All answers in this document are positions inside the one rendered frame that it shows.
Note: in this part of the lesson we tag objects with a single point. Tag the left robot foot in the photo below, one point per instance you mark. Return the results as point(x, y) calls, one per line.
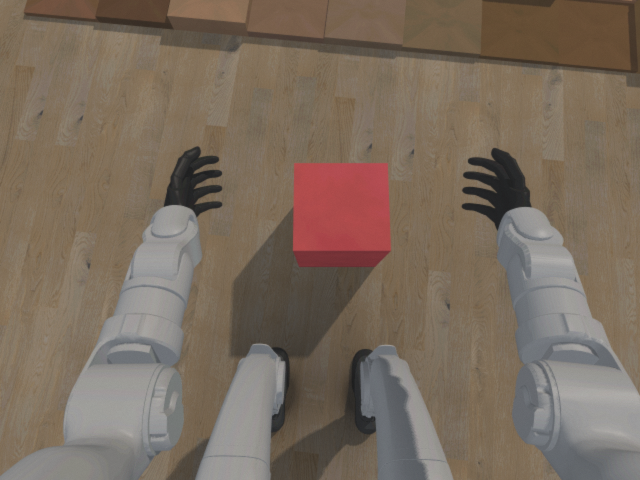
point(278, 419)

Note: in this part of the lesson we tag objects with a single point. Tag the robot left hand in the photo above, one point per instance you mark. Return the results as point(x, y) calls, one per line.
point(181, 190)

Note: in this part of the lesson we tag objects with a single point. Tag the robot left forearm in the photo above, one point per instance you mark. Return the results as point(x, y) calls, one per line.
point(146, 325)

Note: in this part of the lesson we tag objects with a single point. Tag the robot right hand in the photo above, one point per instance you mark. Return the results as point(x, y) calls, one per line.
point(509, 184)

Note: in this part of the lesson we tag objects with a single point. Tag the carton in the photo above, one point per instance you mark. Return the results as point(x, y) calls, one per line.
point(341, 215)

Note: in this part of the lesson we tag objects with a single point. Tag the robot right forearm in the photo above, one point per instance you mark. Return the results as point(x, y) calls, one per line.
point(554, 319)

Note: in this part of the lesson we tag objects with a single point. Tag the robot left upper arm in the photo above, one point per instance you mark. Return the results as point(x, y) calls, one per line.
point(120, 417)

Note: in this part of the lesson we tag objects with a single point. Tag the robot left shin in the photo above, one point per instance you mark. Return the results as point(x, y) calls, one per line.
point(263, 349)

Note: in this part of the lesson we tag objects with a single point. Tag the robot right upper arm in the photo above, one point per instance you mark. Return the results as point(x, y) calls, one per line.
point(584, 418)

